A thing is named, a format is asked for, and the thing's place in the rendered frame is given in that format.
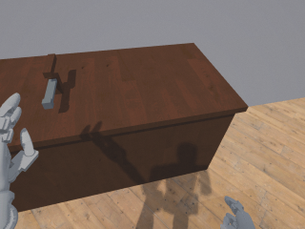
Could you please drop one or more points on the right robot hand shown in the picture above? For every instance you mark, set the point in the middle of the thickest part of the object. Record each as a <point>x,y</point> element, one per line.
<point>241,220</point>

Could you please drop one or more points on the left robot forearm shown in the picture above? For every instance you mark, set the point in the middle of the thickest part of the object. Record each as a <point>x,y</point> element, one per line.
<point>8,213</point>

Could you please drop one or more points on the left robot hand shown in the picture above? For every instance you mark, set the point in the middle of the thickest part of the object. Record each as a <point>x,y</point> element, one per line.
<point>10,113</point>

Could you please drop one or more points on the tap lever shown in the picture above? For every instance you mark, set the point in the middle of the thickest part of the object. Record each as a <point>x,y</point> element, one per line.
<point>47,101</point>

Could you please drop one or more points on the counter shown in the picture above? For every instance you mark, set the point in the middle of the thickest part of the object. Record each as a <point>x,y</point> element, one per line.
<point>120,118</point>

